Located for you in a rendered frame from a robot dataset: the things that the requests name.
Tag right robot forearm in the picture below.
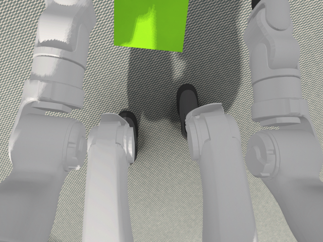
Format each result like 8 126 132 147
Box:
243 0 323 163

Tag robot left upper arm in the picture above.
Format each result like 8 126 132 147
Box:
0 113 87 242

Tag robot right upper arm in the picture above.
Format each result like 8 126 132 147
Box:
245 130 323 242

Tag robot left foot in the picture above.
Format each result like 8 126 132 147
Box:
119 111 138 165

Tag carton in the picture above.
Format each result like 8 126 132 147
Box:
114 0 189 52

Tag left robot forearm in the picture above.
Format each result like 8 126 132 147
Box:
8 0 96 163

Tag right robot shin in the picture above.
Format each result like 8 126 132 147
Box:
185 103 241 143

